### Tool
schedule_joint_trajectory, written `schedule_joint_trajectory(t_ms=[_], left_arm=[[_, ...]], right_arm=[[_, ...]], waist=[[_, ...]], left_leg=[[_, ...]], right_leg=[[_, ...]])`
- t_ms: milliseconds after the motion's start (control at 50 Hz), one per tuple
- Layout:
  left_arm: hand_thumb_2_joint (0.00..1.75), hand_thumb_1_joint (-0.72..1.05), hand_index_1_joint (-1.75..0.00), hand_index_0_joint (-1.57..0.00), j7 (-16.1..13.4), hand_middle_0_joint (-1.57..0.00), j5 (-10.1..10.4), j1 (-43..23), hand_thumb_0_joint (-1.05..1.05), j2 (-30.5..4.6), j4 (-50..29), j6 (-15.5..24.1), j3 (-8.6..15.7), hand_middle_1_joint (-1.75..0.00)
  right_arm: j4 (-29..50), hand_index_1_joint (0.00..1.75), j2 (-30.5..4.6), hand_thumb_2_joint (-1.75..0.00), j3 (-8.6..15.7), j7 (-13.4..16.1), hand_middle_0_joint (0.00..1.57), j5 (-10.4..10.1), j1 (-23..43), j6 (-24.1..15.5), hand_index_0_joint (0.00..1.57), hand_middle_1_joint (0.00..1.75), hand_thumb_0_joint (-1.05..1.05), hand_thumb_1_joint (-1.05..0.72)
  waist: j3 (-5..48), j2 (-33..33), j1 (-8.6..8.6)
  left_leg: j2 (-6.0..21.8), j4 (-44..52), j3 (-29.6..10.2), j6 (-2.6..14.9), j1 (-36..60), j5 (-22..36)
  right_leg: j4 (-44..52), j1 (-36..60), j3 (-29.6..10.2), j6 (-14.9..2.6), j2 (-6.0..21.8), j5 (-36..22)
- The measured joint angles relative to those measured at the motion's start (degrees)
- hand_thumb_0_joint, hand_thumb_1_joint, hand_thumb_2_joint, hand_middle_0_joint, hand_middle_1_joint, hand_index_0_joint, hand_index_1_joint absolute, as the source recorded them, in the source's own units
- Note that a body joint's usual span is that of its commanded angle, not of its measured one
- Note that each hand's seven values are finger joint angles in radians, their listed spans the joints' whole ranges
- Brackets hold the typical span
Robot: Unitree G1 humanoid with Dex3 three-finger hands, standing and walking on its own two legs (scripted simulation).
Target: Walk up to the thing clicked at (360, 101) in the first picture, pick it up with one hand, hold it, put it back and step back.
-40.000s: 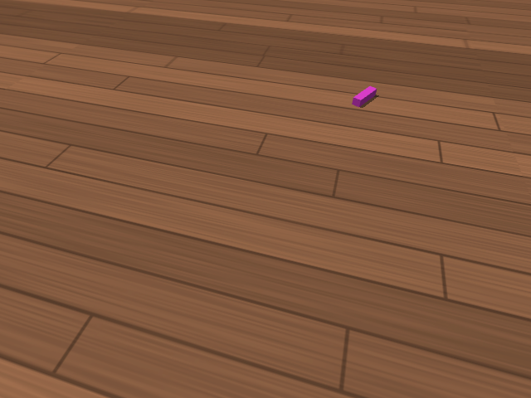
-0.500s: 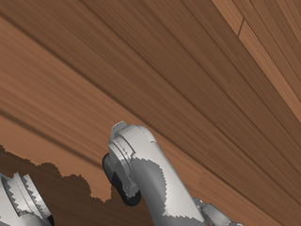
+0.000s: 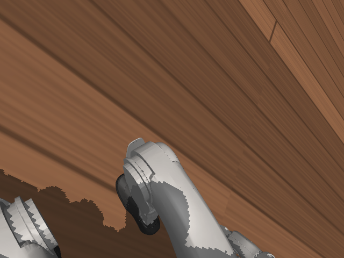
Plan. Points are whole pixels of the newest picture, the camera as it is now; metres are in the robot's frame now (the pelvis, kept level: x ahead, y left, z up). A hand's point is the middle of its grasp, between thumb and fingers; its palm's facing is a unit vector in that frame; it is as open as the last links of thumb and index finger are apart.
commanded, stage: close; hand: left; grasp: from above
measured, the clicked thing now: out of the picture +0.49 +0.35 -0.29
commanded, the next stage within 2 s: settle in 1.12 s
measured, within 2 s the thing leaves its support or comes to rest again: leaves its support in 1.54 s
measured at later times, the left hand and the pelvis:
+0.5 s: hand out of the picture +0.47 +0.32 -0.26, palm faces -0.42 -0.16 -0.89, open 10.6 cm; pelvis +0.00 +0.00 +0.00, yaw +0 degrees
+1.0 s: hand out of the picture +0.47 +0.33 -0.26, palm faces -0.42 -0.16 -0.89, open 9.6 cm; pelvis +0.00 +0.00 +0.00, yaw +0 degrees
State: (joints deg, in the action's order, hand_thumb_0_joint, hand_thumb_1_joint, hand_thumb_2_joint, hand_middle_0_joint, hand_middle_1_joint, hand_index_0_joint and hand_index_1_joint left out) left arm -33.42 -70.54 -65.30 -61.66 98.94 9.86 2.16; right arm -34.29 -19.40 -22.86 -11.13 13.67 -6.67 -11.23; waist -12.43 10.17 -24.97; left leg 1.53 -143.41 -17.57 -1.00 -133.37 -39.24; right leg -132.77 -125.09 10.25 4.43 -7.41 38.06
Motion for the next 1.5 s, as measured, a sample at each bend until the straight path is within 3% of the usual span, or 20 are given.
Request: schedule_joint_trajectory(t_ms=[120,320,540,720,1280,1500], left_arm=[[0.88,-0.23,-0.99,-0.27,-0.64,-0.24,0.22,-0.46,0.0,-0.57,-0.01,-1.01,0.83,-1.02],[0.82,-0.13,-0.96,-0.33,1.14,-0.3,1.82,-0.99,0.0,-0.78,0.16,-1.53,-0.59,-1.0],[0.77,-0.01,-0.91,-0.41,-0.03,-0.38,0.77,-0.19,0.0,-0.63,-0.7,-0.64,0.5,-0.95],[0.74,0.08,-0.87,-0.48,0.52,-0.45,1.6,-0.82,0.0,-1.3,-0.54,-1.23,0.16,-0.92],[0.62,0.09,-0.76,-0.58,0.59,-0.54,1.69,-0.68,0.0,-1.73,-0.45,-0.42,-0.5,-0.81],[0.57,0.09,-0.7,-0.63,2.75,-0.6,0.94,0.64,0.0,-0.16,-4.19,-1.75,1.76,-0.76]], right_arm=[[-0.04,0.29,-0.12,-0.9,0.34,-0.02,0.2,0.23,0.12,-0.4,0.2,0.3,0.0,-0.9],[-0.24,0.29,-0.47,-0.9,0.26,0.21,0.2,0.04,-0.1,0.22,0.2,0.3,0.0,-0.9],[0.13,0.29,-0.38,-0.9,-0.07,0.14,0.2,0.25,0.08,0.14,0.2,0.3,0.0,-0.9],[0.24,0.29,-0.49,-0.9,0.14,0.14,0.2,0.21,0.68,0.04,0.2,0.3,0.0,-0.9],[0.15,0.29,-0.23,-0.9,-0.91,0.62,0.2,0.67,0.85,0.96,0.2,0.3,0.0,-0.9],[0.11,0.29,0.06,-0.9,0.66,0.69,0.2,0.3,-0.35,1.39,0.2,0.3,0.0,-0.91]], waist=[[-0.28,-0.02,-0.24],[-0.28,-0.24,-0.49],[-0.54,0.06,-0.22],[-0.89,-0.03,-0.32],[-0.85,0.16,-0.21],[0.15,-0.43,0.56]], left_leg=[[0.09,-0.03,0.11,0.06,-0.3,0.12],[0.23,0.2,0.06,-0.04,-0.07,-0.32],[0.24,0.15,-0.13,-0.22,0.09,-0.5],[0.16,0.09,-0.08,-0.14,-0.17,-0.35],[0.27,-0.13,-0.41,-0.19,0.13,-0.43],[0.22,0.26,-0.07,-0.18,-0.33,-0.36]], right_leg=[[-0.07,-0.37,-0.1,0.22,-0.02,-0.17],[0.17,-0.24,-0.05,0.27,0.01,0.11],[0.16,-0.12,0.15,0.1,0.08,0.19],[0.07,-0.3,0.11,0.28,0.19,0.14],[0.08,0.01,0.43,0.24,0.21,-0.02],[0.26,-0.42,0.29,-0.28,0.47,0.08]])
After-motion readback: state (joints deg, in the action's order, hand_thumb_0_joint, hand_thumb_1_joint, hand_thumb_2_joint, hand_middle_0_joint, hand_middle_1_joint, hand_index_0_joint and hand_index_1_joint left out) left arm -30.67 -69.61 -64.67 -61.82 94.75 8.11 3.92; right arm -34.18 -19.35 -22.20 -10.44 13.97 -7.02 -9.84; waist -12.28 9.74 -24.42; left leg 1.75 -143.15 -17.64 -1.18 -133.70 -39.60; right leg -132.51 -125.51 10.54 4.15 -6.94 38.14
